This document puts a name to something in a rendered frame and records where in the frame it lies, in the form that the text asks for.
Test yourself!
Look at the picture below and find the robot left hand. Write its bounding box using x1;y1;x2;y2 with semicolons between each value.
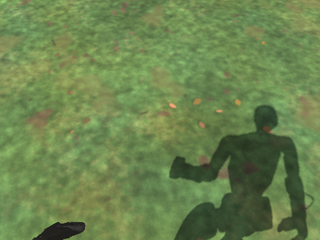
32;222;86;240

